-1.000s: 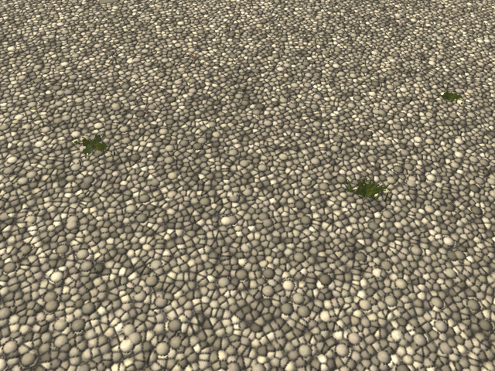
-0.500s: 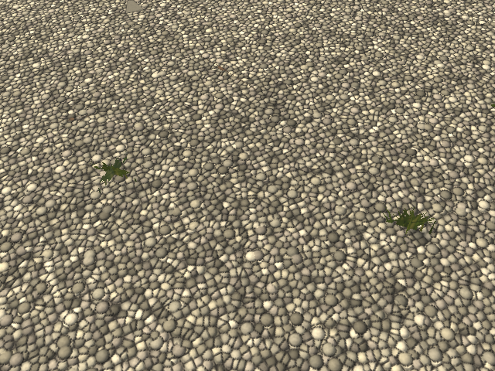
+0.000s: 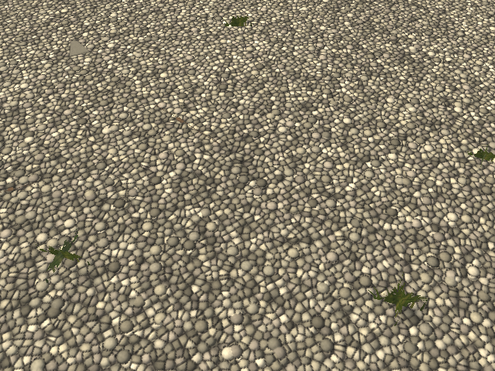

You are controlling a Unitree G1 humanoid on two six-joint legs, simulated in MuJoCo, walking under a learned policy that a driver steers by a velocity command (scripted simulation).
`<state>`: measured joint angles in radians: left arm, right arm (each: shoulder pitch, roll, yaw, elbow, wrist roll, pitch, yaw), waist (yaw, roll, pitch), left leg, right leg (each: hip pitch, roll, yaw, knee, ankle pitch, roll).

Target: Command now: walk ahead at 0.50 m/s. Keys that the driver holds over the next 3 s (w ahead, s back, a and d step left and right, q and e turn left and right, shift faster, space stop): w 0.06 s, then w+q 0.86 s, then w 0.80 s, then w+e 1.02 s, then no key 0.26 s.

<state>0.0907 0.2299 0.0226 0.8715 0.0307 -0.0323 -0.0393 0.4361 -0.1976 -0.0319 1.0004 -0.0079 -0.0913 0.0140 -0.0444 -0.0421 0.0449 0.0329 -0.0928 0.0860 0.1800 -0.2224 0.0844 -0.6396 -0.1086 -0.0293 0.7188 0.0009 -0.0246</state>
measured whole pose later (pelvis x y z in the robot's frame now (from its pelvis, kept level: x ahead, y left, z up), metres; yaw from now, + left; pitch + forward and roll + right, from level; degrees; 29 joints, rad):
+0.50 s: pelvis +0.28 -0.04 +0.00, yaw +11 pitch +0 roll -1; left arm 0.38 0.21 0.05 0.99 0.02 -0.11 0.01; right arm 0.16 -0.24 -0.06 0.89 -0.03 -0.01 0.05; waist 0.02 0.04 0.05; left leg -0.66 0.10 0.02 0.91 -0.05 0.06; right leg 0.00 0.03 -0.24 0.24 -0.25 -0.06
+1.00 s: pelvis +0.53 +0.07 +0.00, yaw +28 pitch +1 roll +0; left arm 0.10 0.25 0.04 0.78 0.05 -0.02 -0.02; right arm 0.36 -0.26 -0.07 0.91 0.00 -0.05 0.01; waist -0.04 -0.04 0.05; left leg -0.10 -0.15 -0.05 0.29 -0.20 0.14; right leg -0.66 -0.13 0.03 0.92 -0.16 0.05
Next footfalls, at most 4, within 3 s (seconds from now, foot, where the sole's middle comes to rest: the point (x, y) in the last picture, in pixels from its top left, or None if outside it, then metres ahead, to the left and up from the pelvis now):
0.16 right None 0.27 -0.11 -0.78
0.70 left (203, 359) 0.51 0.11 -0.78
1.24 right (204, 244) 0.87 0.11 -0.78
1.78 left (109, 214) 1.00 0.43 -0.78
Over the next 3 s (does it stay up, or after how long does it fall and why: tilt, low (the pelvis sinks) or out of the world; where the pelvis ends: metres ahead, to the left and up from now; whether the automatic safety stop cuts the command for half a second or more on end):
stays up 1.49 0.48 -0.01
